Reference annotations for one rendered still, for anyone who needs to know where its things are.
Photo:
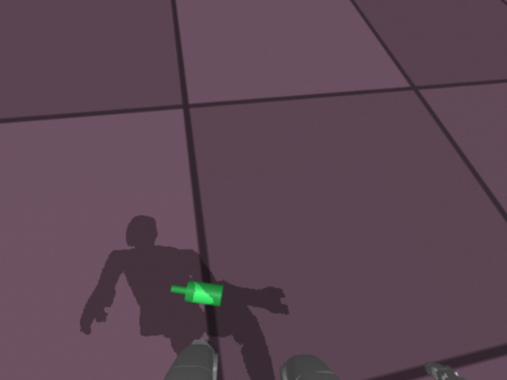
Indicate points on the right robot hand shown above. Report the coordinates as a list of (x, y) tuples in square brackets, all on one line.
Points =
[(440, 372)]

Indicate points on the bottle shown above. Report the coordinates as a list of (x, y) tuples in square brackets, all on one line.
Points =
[(202, 293)]

